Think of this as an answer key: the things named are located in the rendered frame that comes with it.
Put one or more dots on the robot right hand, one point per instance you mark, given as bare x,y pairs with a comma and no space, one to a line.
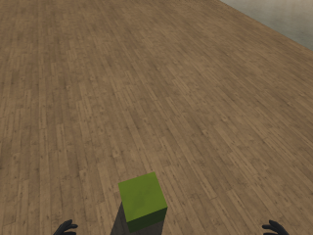
276,227

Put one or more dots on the robot left hand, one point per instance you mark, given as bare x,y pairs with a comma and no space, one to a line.
66,226

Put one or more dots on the carton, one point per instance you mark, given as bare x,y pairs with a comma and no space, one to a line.
143,201

